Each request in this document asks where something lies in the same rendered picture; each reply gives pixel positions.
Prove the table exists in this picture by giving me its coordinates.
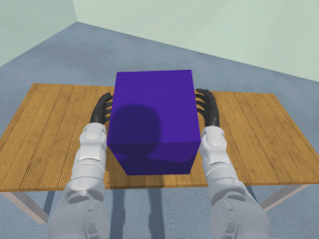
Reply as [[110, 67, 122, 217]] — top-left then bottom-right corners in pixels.
[[0, 83, 319, 224]]

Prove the robot left hand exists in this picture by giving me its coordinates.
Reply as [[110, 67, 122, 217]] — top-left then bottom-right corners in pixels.
[[90, 92, 114, 124]]

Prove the robot right hand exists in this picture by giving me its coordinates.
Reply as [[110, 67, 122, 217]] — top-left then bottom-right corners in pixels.
[[194, 89, 220, 127]]

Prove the right robot upper arm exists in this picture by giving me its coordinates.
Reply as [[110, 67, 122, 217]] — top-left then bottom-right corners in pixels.
[[209, 198, 284, 239]]

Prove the left robot upper arm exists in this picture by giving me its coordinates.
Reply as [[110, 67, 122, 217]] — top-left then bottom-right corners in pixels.
[[48, 199, 111, 239]]

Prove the robot left forearm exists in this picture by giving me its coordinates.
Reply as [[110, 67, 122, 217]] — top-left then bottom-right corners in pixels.
[[48, 122, 107, 239]]

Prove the carton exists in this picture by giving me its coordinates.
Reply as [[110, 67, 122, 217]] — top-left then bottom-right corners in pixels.
[[107, 70, 201, 175]]

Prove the robot right forearm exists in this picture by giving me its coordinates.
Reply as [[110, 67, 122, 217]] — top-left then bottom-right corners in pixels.
[[198, 125, 271, 229]]

